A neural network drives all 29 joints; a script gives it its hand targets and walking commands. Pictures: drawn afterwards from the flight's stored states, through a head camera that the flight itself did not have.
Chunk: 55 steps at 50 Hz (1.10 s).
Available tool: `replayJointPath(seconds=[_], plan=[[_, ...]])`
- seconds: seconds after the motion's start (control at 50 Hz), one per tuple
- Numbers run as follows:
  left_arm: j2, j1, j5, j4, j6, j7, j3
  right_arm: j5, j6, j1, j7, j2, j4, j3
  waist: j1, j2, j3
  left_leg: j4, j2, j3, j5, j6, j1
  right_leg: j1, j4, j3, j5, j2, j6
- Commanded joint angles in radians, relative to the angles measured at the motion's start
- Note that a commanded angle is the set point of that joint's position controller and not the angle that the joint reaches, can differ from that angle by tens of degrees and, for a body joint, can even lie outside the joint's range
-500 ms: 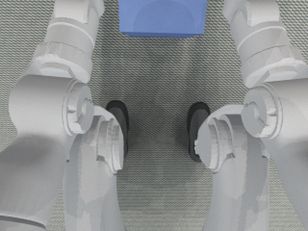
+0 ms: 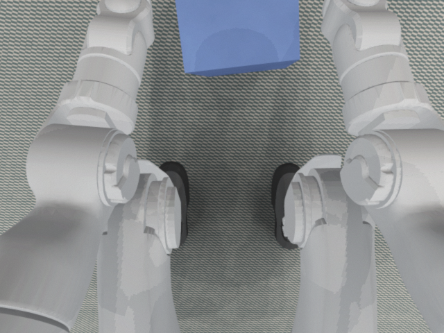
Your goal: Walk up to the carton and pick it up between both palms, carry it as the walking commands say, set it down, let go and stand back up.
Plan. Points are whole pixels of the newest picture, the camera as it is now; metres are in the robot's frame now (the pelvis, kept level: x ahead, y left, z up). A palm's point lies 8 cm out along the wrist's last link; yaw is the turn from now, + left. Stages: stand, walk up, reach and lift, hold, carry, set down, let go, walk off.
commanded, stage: reach and lift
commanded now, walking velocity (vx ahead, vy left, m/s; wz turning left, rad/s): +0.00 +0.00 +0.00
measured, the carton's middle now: out of the picture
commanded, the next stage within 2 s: none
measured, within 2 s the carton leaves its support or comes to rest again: neither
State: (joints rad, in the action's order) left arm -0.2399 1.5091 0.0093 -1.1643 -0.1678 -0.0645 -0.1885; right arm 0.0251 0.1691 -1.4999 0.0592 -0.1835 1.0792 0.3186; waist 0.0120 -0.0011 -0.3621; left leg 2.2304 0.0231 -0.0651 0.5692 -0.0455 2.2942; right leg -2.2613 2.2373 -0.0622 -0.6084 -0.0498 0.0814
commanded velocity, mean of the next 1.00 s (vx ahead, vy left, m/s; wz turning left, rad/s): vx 0.00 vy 0.00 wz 0.00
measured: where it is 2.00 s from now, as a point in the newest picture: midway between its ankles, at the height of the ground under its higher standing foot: (233, 217)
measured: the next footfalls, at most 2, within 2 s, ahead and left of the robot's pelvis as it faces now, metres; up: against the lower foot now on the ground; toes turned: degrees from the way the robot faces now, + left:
none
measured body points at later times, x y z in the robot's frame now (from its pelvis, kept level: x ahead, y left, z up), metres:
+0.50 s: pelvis -0.01 +0.00 +0.02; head +0.35 +0.02 +0.29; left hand +0.55 +0.12 -0.13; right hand +0.55 -0.12 -0.10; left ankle +0.11 +0.13 -0.32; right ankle +0.11 -0.14 -0.32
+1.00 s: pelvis -0.02 -0.01 +0.06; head +0.35 +0.01 +0.31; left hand +0.54 +0.12 -0.09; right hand +0.54 -0.12 -0.07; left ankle +0.11 +0.13 -0.32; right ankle +0.11 -0.15 -0.32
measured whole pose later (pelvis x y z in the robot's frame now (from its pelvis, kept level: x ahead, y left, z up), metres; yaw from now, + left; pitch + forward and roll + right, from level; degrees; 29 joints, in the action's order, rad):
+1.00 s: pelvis -0.02 -0.01 +0.06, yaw +4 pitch +30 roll -2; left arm -0.11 1.45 0.11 -0.81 -0.32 -0.19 -0.28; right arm 0.18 0.29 -1.39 0.23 0.04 0.60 0.51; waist 0.03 -0.02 -0.49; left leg 2.03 0.10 -0.12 0.51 -0.10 2.04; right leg -1.98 2.05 -0.08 -0.60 -0.09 0.10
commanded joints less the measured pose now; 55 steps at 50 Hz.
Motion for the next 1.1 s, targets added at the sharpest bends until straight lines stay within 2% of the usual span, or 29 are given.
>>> replayJointPath(seconds=[0.0, 0.02, 0.04, 0.08, 0.1, 0.22, 0.32, 0.38, 0.4, 0.46, 0.52, 0.54, 0.56, 0.58, 0.6, 0.62, 0.66, 0.7, 0.72, 0.74, 0.76, 0.78, 0.88, 0.92, 0.96, 0.98, 1.02, 1.06, 1.08], plan=[[0.964, 0.553, -0.106, 0.293, 0.071, 0.221, 0.229, -0.083, -0.032, -0.433, -0.220, 0.984, -0.139, -0.278, 0.035, 0.003, 1.110, -0.131, 0.119, 0.135, -0.409, 0.028, -0.600, 0.522, -0.159, 0.150, 0.427, -0.110, -0.049], [0.969, 0.528, -0.098, 0.255, 0.065, 0.220, 0.233, -0.083, -0.031, -0.481, -0.218, 0.976, -0.165, -0.276, 0.046, 0.018, 1.103, -0.134, 0.114, 0.112, -0.421, 0.039, -0.616, 0.487, -0.145, 0.161, 0.441, -0.103, -0.041], [0.982, 0.562, -0.116, 0.287, 0.063, 0.218, 0.267, -0.092, -0.031, -0.483, -0.210, 1.007, -0.178, -0.275, 0.028, -0.053, 1.193, -0.130, 0.120, 0.132, -0.420, 0.030, -0.657, 0.514, -0.153, 0.155, 0.424, -0.115, -0.046], [0.948, 0.575, -0.105, 0.275, 0.061, 0.210, 0.237, -0.072, -0.007, -0.433, -0.208, 1.043, -0.097, -0.266, 0.012, 0.010, 1.158, -0.142, 0.113, 0.148, -0.347, 0.022, -0.603, 0.514, -0.176, 0.156, 0.373, -0.111, -0.044], [0.980, 0.543, -0.096, 0.269, 0.052, 0.215, 0.245, -0.064, -0.010, -0.435, -0.212, 1.021, -0.134, -0.254, 0.004, -0.054, 1.178, -0.149, 0.118, 0.152, -0.380, 0.015, -0.626, 0.523, -0.177, 0.150, 0.405, -0.119, -0.051], [0.914, 0.603, -0.063, 0.315, 0.029, 0.203, 0.202, -0.022, 0.042, -0.452, -0.215, 1.065, -0.125, -0.244, -0.029, -0.006, 1.178, -0.171, 0.109, 0.194, -0.240, 0.029, -0.546, 0.567, -0.221, 0.131, 0.297, -0.120, -0.041], [0.966, 0.697, -0.103, 0.414, 0.018, 0.209, 0.243, 0.012, 0.059, -0.478, -0.203, 1.103, -0.207, -0.259, 0.037, 0.035, 1.292, -0.207, 0.124, 0.173, -0.269, 0.026, -0.589, 0.624, -0.234, 0.180, 0.340, -0.122, -0.027], [0.980, 0.707, -0.088, 0.451, -0.002, 0.196, 0.276, -0.009, 0.072, -0.483, -0.211, 1.092, -0.260, -0.265, -0.007, -0.075, 1.381, -0.233, 0.129, 0.179, -0.293, 0.010, -0.706, 0.605, -0.236, 0.177, 0.330, -0.126, -0.039], [1.013, 0.708, -0.088, 0.422, -0.008, 0.196, 0.270, 0.007, 0.072, -0.518, -0.208, 1.071, -0.272, -0.258, 0.023, -0.058, 1.390, -0.241, 0.132, 0.172, -0.255, 0.016, -0.723, 0.595, -0.257, 0.182, 0.274, -0.120, -0.042], [1.042, 0.565, -0.003, 0.296, -0.042, 0.205, 0.204, 0.045, 0.087, -0.516, -0.222, 1.070, -0.244, -0.238, 0.000, -0.084, 1.231, -0.279, 0.138, 0.175, -0.196, 0.025, -0.671, 0.493, -0.292, 0.184, 0.195, -0.119, -0.040], [1.075, 0.580, -0.015, 0.396, -0.035, 0.189, 0.228, 0.046, 0.095, -0.482, -0.227, 1.100, -0.285, -0.266, 0.018, -0.055, 1.366, -0.258, 0.147, 0.168, -0.324, 0.016, -0.755, 0.571, -0.277, 0.191, 0.298, -0.117, -0.033], [1.043, 0.569, 0.033, 0.304, -0.044, 0.195, 0.188, 0.088, 0.101, -0.446, -0.234, 1.078, -0.218, -0.201, 0.031, -0.082, 1.257, -0.281, 0.147, 0.167, -0.263, 0.018, -0.710, 0.471, -0.294, 0.190, 0.245, -0.117, -0.032], [1.080, 0.520, 0.027, 0.330, -0.049, 0.203, 0.208, 0.091, 0.114, -0.383, -0.240, 1.101, -0.185, -0.189, 0.061, -0.093, 1.267, -0.290, 0.148, 0.161, -0.281, 0.016, -0.736, 0.476, -0.298, 0.199, 0.259, -0.121, -0.035], [1.043, 0.551, 0.026, 0.383, -0.040, 0.206, 0.205, 0.102, 0.120, -0.338, -0.245, 1.145, -0.144, -0.192, 0.065, -0.014, 1.255, -0.278, 0.144, 0.162, -0.249, 0.025, -0.640, 0.527, -0.303, 0.184, 0.279, -0.127, -0.033], [1.043, 0.559, 0.015, 0.379, -0.043, 0.203, 0.235, 0.110, 0.117, -0.315, -0.244, 1.108, -0.169, -0.182, 0.087, -0.048, 1.239, -0.273, 0.144, 0.156, -0.303, 0.015, -0.663, 0.492, -0.281, 0.198, 0.320, -0.123, -0.034], [1.055, 0.628, -0.028, 0.486, -0.024, 0.193, 0.265, 0.081, 0.114, -0.314, -0.240, 1.170, -0.207, -0.227, 0.068, -0.046, 1.404, -0.263, 0.151, 0.172, -0.360, 0.009, -0.703, 0.606, -0.281, 0.185, 0.396, -0.133, -0.034], [1.097, 0.576, -0.017, 0.449, -0.030, 0.187, 0.278, 0.055, 0.092, -0.378, -0.231, 1.129, -0.282, -0.268, 0.037, -0.116, 1.441, -0.268, 0.148, 0.170, -0.413, 0.006, -0.769, 0.581, -0.284, 0.177, 0.408, -0.123, -0.033], [1.080, 0.558, 0.000, 0.436, -0.030, 0.172, 0.259, 0.069, 0.097, -0.333, -0.240, 1.140, -0.252, -0.221, 0.055, -0.109, 1.361, -0.279, 0.151, 0.150, -0.429, 0.011, -0.782, 0.459, -0.288, 0.182, 0.383, -0.126, -0.039], [1.102, 0.521, 0.007, 0.442, -0.044, 0.166, 0.282, 0.033, 0.091, -0.383, -0.237, 1.183, -0.369, -0.278, 0.014, -0.126, 1.462, -0.284, 0.160, 0.166, -0.511, 0.007, -0.861, 0.506, -0.307, 0.179, 0.445, -0.133, -0.034], [1.108, 0.519, -0.002, 0.423, -0.050, 0.169, 0.291, 0.034, 0.091, -0.395, -0.233, 1.125, -0.390, -0.302, 0.057, -0.082, 1.489, -0.281, 0.153, 0.142, -0.496, 0.007, -0.878, 0.521, -0.300, 0.198, 0.426, -0.124, -0.032], [1.143, 0.545, -0.058, 0.521, -0.042, 0.155, 0.361, -0.047, 0.083, -0.504, -0.224, 1.171, -0.527, -0.400, 0.020, -0.078, 1.722, -0.271, 0.166, 0.157, -0.558, 0.006, -0.972, 0.672, -0.289, 0.197, 0.500, -0.130, -0.023], [1.160, 0.516, -0.030, 0.470, -0.053, 0.151, 0.345, -0.016, 0.091, -0.465, -0.216, 1.121, -0.503, -0.379, 0.063, -0.102, 1.689, -0.287, 0.165, 0.157, -0.548, 0.000, -0.972, 0.652, -0.309, 0.203, 0.483, -0.126, -0.018], [1.168, 0.540, -0.014, 0.452, -0.088, 0.161, 0.316, 0.022, 0.135, -0.444, -0.200, 1.100, -0.399, -0.392, 0.070, -0.097, 1.718, -0.315, 0.158, 0.173, -0.332, -0.011, -0.961, 0.674, -0.365, 0.199, 0.290, -0.113, -0.032], [1.153, 0.597, -0.029, 0.478, -0.087, 0.151, 0.341, 0.030, 0.141, -0.451, -0.210, 1.122, -0.389, -0.378, 0.117, -0.078, 1.782, -0.335, 0.155, 0.158, -0.303, -0.005, -1.027, 0.687, -0.364, 0.223, 0.275, -0.120, -0.031], [1.165, 0.623, -0.013, 0.528, -0.096, 0.159, 0.341, 0.015, 0.146, -0.471, -0.211, 1.171, -0.400, -0.397, 0.088, -0.045, 1.821, -0.344, 0.154, 0.168, -0.301, -0.005, -1.010, 0.760, -0.369, 0.221, 0.288, -0.127, -0.036], [1.141, 0.709, -0.026, 0.570, -0.097, 0.165, 0.346, 0.034, 0.153, -0.444, -0.211, 1.194, -0.361, -0.354, 0.103, -0.094, 1.799, -0.356, 0.159, 0.178, -0.267, 0.000, -0.953, 0.753, -0.400, 0.195, 0.292, -0.127, -0.048], [1.155, 0.736, -0.044, 0.640, -0.097, 0.170, 0.371, -0.022, 0.146, -0.552, -0.197, 1.189, -0.479, -0.450, 0.042, -0.098, 1.968, -0.346, 0.160, 0.190, -0.334, 0.004, -1.025, 0.868, -0.389, 0.187, 0.344, -0.126, -0.038], [1.121, 0.764, -0.085, 0.653, -0.100, 0.163, 0.378, -0.038, 0.161, -0.592, -0.185, 1.196, -0.494, -0.494, 0.061, 0.013, 2.029, -0.331, 0.159, 0.198, -0.343, 0.008, -1.002, 0.986, -0.409, 0.188, 0.374, -0.125, -0.030], [1.118, 0.755, -0.074, 0.611, -0.114, 0.161, 0.382, -0.035, 0.162, -0.575, -0.175, 1.184, -0.477, -0.483, 0.057, -0.023, 2.006, -0.338, 0.153, 0.215, -0.320, 0.004, -0.988, 0.974, -0.411, 0.191, 0.353, -0.125, -0.027]])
